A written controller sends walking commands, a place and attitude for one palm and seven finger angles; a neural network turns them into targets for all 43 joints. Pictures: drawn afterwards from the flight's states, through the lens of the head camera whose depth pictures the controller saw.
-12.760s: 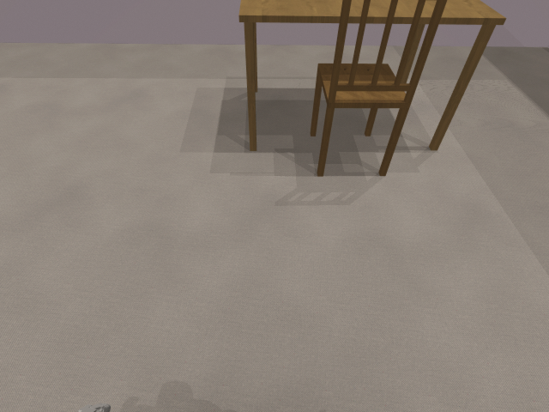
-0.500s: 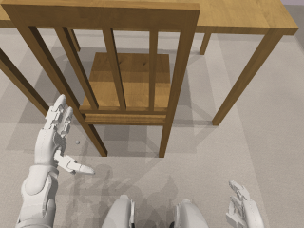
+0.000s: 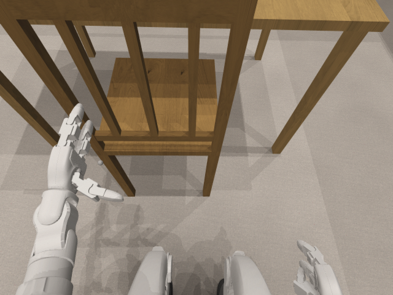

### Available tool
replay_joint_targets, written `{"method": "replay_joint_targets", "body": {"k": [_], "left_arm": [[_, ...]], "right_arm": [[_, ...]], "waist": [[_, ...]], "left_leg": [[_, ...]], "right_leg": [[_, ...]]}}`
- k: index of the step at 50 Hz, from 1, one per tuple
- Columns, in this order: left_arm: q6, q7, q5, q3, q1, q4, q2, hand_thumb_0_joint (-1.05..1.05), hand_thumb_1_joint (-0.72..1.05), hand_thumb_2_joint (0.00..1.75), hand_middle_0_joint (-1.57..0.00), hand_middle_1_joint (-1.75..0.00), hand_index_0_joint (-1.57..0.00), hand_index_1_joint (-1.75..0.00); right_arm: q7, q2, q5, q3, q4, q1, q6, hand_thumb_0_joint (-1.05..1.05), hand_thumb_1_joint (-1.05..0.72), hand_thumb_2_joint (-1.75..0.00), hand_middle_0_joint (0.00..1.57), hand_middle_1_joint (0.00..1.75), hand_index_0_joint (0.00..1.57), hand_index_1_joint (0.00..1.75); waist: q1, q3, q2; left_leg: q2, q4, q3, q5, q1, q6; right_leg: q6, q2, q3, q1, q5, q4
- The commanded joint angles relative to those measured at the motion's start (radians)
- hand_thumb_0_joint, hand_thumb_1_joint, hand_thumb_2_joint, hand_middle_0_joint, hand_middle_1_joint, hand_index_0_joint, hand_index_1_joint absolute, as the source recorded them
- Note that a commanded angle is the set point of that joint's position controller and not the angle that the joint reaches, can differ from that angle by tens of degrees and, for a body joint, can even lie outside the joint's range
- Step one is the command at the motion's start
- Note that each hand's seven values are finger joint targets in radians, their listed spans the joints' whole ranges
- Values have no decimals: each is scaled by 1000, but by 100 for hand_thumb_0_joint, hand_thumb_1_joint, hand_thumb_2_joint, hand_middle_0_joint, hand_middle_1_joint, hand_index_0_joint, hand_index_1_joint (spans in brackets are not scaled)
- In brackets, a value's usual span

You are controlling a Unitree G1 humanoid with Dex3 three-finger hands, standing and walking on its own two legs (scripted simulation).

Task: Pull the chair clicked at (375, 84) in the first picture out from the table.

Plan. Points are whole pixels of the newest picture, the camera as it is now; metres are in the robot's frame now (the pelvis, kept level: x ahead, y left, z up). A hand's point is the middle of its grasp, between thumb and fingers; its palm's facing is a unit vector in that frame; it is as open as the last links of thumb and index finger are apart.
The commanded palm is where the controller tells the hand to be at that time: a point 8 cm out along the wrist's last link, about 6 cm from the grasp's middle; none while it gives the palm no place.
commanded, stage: aim the fingers beside a spindle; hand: left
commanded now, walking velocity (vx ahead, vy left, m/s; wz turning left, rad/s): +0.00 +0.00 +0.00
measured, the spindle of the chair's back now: (145, 91) +0.52 +0.14 +0.06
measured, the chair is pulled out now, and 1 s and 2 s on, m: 0.00 0.00 0.00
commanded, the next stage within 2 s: push the fingers through the gap in 0.84 s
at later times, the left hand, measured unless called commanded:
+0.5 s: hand (101, 158) +0.37 +0.21 +0.03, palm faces +0.07 -1.00 -0.03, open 16.9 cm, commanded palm +0.34 +0.26 +0.02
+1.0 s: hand (104, 157) +0.37 +0.20 +0.02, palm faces +0.06 -1.00 -0.03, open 16.9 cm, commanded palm +0.34 +0.25 +0.02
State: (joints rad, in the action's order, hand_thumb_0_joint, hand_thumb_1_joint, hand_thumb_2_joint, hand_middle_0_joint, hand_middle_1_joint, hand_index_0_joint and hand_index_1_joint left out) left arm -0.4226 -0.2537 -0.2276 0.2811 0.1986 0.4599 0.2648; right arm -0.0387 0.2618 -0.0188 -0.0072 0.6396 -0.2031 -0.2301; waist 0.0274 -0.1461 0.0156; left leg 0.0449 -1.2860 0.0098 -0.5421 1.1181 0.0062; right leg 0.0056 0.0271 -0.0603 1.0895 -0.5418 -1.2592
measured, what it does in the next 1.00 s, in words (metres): stands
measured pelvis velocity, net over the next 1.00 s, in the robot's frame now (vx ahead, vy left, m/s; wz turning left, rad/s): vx -0.01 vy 0.00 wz -0.01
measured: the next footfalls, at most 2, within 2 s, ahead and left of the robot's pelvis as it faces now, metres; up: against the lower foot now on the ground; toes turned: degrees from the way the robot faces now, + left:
none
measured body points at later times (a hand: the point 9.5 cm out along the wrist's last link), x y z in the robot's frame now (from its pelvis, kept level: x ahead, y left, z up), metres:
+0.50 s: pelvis -0.01 +0.00 -0.01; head +0.11 +0.00 +0.43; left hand +0.36 +0.26 +0.03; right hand +0.13 -0.26 -0.12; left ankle +0.03 +0.12 -0.62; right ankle +0.03 -0.12 -0.62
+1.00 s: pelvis -0.01 +0.00 -0.01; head +0.11 +0.01 +0.43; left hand +0.36 +0.26 +0.03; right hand +0.14 -0.25 -0.12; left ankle +0.03 +0.12 -0.62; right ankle +0.03 -0.12 -0.62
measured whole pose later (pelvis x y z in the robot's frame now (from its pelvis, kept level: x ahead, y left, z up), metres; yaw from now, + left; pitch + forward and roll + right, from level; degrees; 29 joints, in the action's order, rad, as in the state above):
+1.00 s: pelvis -0.01 +0.00 -0.01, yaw +0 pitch +23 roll -2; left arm -0.46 -0.25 -0.21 0.31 0.29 0.58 0.28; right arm -0.03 0.26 -0.02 -0.01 0.64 -0.20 -0.17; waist 0.04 -0.16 0.02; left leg 0.05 -1.32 0.01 -0.55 1.17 0.01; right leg 0.01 0.02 -0.05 1.14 -0.54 -1.30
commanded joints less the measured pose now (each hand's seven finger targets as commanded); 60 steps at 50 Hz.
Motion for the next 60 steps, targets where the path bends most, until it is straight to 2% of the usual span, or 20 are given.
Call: {"method": "replay_joint_targets", "body": {"k": [1,4,8,12,15,18,22,25,27,32,33,35,37,38,40,42,45,47,52,60], "left_arm": [[-75,10,-1,71,257,-138,195,0,-50,30,-6,-8,-6,-8],[-90,13,-1,91,304,-122,219,0,-50,30,-6,-8,-6,-8],[-102,12,3,72,340,-110,207,0,-50,30,-6,-8,-6,-8],[-93,13,7,86,329,-27,212,0,-50,30,-6,-8,-6,-8],[-98,10,1,115,302,-61,235,0,-50,30,-6,-8,-6,-8],[-108,6,-6,131,297,-96,252,0,-50,30,-6,-8,-6,-8],[-113,-1,-13,103,284,-89,216,0,-50,30,-6,-8,-6,-8],[-118,-3,-7,78,345,-69,207,0,-50,30,-6,-8,-6,-8],[-125,-7,-6,72,365,-98,211,0,-50,30,-6,-8,-6,-8],[-122,1,-2,58,356,-98,198,0,-50,30,-6,-8,-6,-8],[-119,5,2,80,333,-87,215,0,-50,30,-6,-8,-6,-8],[-112,13,2,81,332,-78,209,0,-50,30,-6,-8,-6,-8],[-112,18,4,116,319,-70,248,0,-50,30,-6,-8,-6,-8],[-113,17,9,92,331,-85,226,0,-50,30,-6,-8,-6,-8],[-112,17,6,94,317,-80,219,0,-50,30,-6,-8,-6,-8],[-115,14,2,68,322,-104,191,0,-50,30,-6,-8,-6,-8],[-109,10,2,73,320,-75,198,0,-50,30,-6,-8,-6,-8],[-108,8,2,79,317,-73,205,0,-50,30,-6,-8,-6,-8],[-119,17,10,68,417,-75,210,0,-50,30,-6,-8,-6,-8],[-109,20,23,95,462,16,244,0,-50,30,-6,-8,-6,-8]], "right_arm": [[-10,153,10,58,-110,-29,-33,0,-90,-90,20,30,20,30],[-10,155,7,59,-106,-35,-27,0,-90,-90,20,30,20,30],[-5,157,5,60,-101,-45,-22,0,-90,-90,20,30,20,30],[-3,160,6,60,-96,-54,-8,0,-90,-90,20,30,20,30],[1,156,7,61,-111,-48,2,0,-90,-90,20,30,20,30],[3,156,8,63,-116,-51,10,0,-90,-90,20,30,20,30],[3,156,11,61,-114,-46,13,0,-90,-90,20,30,20,30],[-4,158,15,60,-97,-41,12,0,-90,-90,20,30,20,30],[-7,160,13,61,-99,-44,4,0,-90,-90,20,30,20,30],[-6,160,9,61,-98,-47,3,0,-90,-90,20,30,20,30],[-6,160,10,63,-97,-44,5,0,-90,-90,20,30,20,30],[-4,158,8,60,-98,-40,9,0,-90,-90,20,30,20,30],[-4,160,8,58,-108,-40,14,0,-90,-90,20,30,20,30],[-2,154,8,56,-111,-34,15,0,-90,-90,20,30,20,30],[0,155,9,58,-111,-39,17,0,-90,-90,20,30,20,30],[1,155,9,59,-118,-36,14,0,-90,-90,20,30,20,30],[-1,158,10,59,-108,-38,18,0,-90,-90,20,30,20,30],[-3,159,11,59,-109,-40,16,0,-90,-90,20,30,20,30],[-8,160,7,59,-88,-50,13,0,-90,-90,20,30,20,30],[-5,161,5,57,-82,-60,26,0,-90,-90,20,30,20,30]], "waist": [[4,-379,27],[3,-407,35],[8,-441,60],[16,-412,9],[-11,-458,33],[-8,-478,22],[8,-420,16],[27,-372,14],[22,-411,47],[19,-426,51],[7,-424,53],[11,-415,42],[-1,-425,29],[-1,-425,65],[1,-423,33],[13,-438,48],[17,-411,16],[13,-415,29],[33,-428,47],[19,-445,44]], "left_leg": [[-52,169,14,235,-235,-12],[-53,157,12,235,-232,-15],[-51,150,17,266,-259,-11],[-53,136,10,241,-202,-17],[-57,139,2,269,-208,-16],[-55,138,0,288,-219,-18],[-54,142,1,242,-201,-18],[-52,146,8,176,-186,-19],[-52,145,11,190,-216,-19],[-52,145,17,225,-238,-18],[-51,150,18,223,-244,-13],[-53,146,14,232,-233,-16],[-54,147,14,221,-215,-17],[-55,151,13,230,-230,-14],[-53,151,14,237,-233,-13],[-53,143,13,246,-242,-16],[-52,143,14,227,-222,-16],[-53,143,13,226,-224,-16],[-50,136,21,244,-248,-15],[-52,136,16,244,-230,-14]], "right_leg": [[14,-55,25,-201,228,159],[13,-55,33,-201,229,155],[14,-56,25,-180,252,137],[11,-58,28,-176,239,135],[13,-54,40,-230,276,135],[10,-58,41,-245,298,134],[8,-62,39,-214,249,144],[8,-59,40,-172,179,160],[13,-60,39,-167,182,151],[14,-59,28,-166,213,142],[15,-58,26,-161,207,143],[13,-57,28,-169,225,143],[14,-61,31,-186,211,139],[16,-58,30,-179,221,137],[15,-60,26,-187,232,138],[14,-62,23,-177,239,134],[11,-61,27,-175,228,142],[14,-62,25,-174,223,139],[13,-60,23,-147,232,135],[15,-57,31,-171,238,136]]}}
